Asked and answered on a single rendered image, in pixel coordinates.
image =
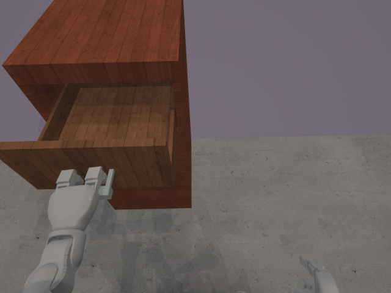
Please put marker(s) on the cabinet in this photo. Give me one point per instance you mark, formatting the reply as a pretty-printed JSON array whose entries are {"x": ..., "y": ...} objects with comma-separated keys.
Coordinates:
[{"x": 101, "y": 41}]

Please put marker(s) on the robot left hand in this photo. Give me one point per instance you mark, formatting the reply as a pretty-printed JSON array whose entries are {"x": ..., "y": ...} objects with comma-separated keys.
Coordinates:
[{"x": 73, "y": 204}]

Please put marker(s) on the left robot forearm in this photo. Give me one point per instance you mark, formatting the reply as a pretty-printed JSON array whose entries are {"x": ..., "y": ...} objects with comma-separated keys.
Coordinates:
[{"x": 60, "y": 260}]

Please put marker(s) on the handle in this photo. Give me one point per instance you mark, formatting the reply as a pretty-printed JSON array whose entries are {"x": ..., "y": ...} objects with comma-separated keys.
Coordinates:
[{"x": 106, "y": 191}]

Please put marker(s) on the drawer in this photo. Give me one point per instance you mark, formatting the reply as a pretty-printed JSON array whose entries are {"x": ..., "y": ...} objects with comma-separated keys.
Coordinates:
[{"x": 130, "y": 127}]

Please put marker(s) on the robot right hand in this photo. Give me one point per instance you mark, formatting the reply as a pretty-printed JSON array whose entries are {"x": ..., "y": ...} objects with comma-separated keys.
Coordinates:
[{"x": 324, "y": 282}]

